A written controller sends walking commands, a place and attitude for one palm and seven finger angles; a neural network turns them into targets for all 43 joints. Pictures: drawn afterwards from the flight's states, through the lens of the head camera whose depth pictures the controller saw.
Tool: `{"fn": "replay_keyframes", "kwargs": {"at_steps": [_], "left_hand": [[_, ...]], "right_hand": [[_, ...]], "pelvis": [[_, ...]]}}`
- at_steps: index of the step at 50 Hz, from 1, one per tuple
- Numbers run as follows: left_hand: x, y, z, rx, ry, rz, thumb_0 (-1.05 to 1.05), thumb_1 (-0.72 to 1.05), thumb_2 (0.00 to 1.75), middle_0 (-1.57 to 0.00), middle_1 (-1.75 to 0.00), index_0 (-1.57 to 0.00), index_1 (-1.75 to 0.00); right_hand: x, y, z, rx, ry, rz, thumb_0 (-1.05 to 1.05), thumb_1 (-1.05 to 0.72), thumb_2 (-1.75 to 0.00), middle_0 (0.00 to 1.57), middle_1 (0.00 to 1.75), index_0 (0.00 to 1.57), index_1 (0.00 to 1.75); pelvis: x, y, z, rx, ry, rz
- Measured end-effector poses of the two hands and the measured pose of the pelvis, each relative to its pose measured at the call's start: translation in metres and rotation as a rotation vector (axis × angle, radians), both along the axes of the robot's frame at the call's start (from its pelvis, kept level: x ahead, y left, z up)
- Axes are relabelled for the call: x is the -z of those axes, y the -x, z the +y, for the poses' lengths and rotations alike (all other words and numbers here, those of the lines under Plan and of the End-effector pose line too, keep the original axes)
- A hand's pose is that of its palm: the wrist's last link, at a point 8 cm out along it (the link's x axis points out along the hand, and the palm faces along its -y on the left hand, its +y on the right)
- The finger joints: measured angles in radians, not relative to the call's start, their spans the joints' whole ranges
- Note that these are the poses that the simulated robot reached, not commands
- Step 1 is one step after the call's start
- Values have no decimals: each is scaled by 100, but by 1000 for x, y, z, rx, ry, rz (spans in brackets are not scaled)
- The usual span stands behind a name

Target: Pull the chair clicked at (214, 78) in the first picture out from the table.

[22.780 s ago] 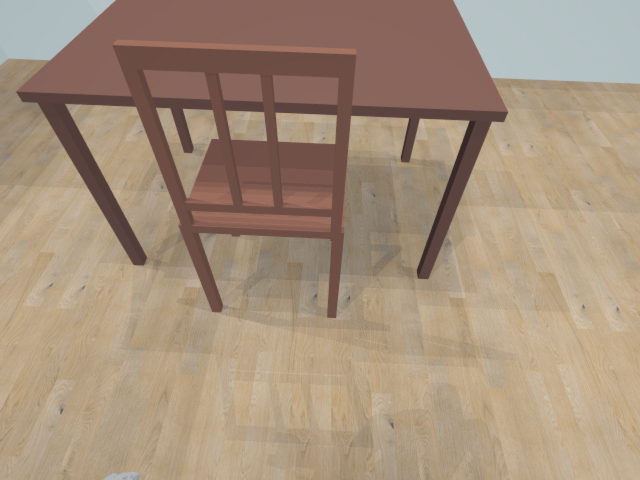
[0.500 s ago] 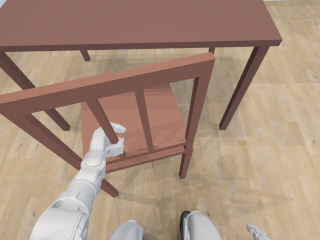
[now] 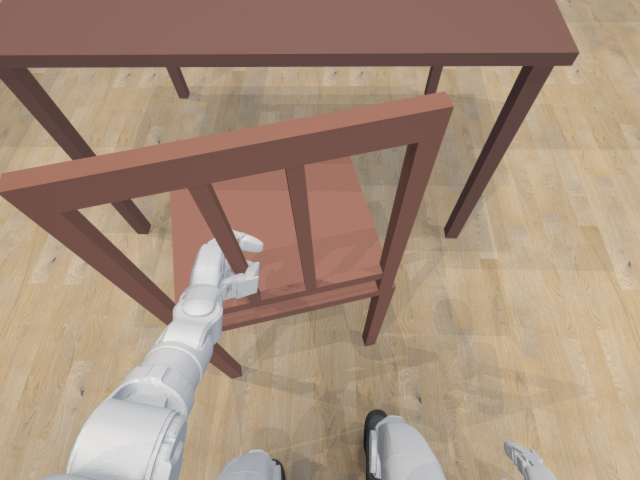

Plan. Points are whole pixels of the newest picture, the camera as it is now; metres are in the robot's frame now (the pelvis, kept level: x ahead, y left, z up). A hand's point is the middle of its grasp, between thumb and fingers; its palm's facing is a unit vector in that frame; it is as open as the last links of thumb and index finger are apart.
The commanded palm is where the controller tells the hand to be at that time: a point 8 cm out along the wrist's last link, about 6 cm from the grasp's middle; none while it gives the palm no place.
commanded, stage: step backward, pulling the chair out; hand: left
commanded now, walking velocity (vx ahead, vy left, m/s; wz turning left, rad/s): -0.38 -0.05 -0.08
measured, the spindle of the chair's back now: (233, 253) +0.40 +0.12 -0.03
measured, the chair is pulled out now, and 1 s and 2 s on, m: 0.26 0.43 0.58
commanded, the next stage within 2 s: stop walking, hand still on the chair in 1.54 s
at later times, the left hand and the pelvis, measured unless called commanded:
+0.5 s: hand (240, 330) +0.30 +0.11 -0.06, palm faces -0.08 -0.97 -0.21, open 5.4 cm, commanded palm +0.31 +0.16 -0.05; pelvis -0.06 +0.01 +0.00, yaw -3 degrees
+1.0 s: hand (231, 410) +0.20 +0.11 -0.06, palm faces -0.06 -0.97 -0.24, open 5.5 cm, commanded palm +0.21 +0.17 -0.05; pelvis -0.16 +0.00 +0.00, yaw -4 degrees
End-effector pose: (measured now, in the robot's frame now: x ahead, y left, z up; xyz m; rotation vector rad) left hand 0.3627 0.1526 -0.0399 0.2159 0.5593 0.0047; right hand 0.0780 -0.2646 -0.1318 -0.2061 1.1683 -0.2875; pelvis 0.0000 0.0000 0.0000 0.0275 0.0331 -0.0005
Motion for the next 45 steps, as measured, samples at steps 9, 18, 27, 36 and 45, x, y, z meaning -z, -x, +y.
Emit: {"fn": "replay_keyframes", "kwargs": {"at_steps": [9, 18, 27, 36, 45], "left_hand": [[0, 28, 3, -2, -13, -9, 5, 66, 77, -23, -117, -50, -145], [-1, 47, 5, 20, -4, -1, 5, 67, 75, -21, -117, -50, -145], [-1, 85, 9, 16, -16, -7, 5, 67, 76, -22, -117, -50, -145], [-2, 114, 6, 19, -10, 2, 4, 67, 75, -21, -116, -50, -145], [-2, 153, 13, 53, -22, -18, 4, 67, 74, -21, -118, -50, -145]], "right_hand": [[5, 28, 4, 1, -34, 37, 1, -91, -90, 20, 30, 20, 30], [-3, 53, 1, 13, 29, 9, 1, -91, -90, 20, 30, 20, 30], [2, 87, 19, 4, -60, 33, 1, -91, -90, 20, 30, 20, 30], [-2, 125, 11, 36, -15, 16, 1, -90, -90, 20, 30, 20, 30], [-5, 166, 16, 34, -6, 11, 1, -91, -90, 20, 30, 20, 30]], "pelvis": [[-1, 13, -4, 32, 20, -7], [-1, 50, 11, 6, 1, -3], [-5, 72, 4, 58, 36, -9], [-6, 110, 13, 43, 14, 0], [-1, 147, 17, 73, 7, -25]]}}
